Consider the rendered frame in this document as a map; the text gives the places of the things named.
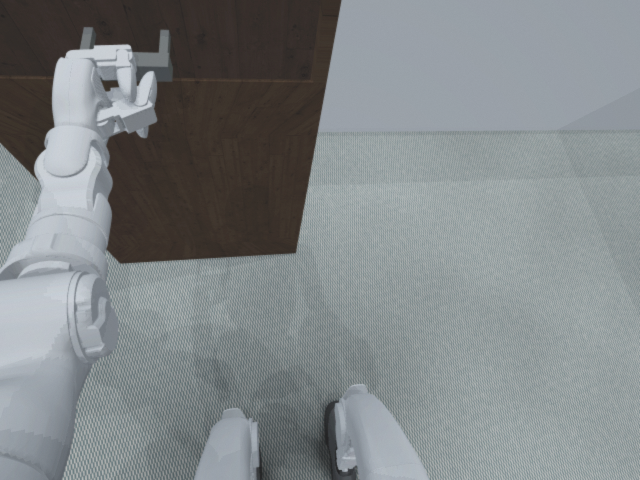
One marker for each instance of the cabinet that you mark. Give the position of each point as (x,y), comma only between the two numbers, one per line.
(223,172)

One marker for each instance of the robot left forearm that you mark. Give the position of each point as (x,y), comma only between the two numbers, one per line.
(69,230)

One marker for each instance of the right robot foot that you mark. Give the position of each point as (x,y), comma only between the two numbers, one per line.
(330,438)

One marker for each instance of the drawer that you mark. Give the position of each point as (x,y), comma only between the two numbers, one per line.
(232,39)

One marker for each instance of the handle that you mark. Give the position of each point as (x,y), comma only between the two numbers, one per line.
(160,62)

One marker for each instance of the robot left hand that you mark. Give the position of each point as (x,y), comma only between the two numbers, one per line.
(78,95)

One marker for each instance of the robot left upper arm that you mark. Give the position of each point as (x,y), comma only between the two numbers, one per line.
(52,329)

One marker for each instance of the robot right shin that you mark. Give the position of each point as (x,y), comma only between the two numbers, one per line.
(347,459)

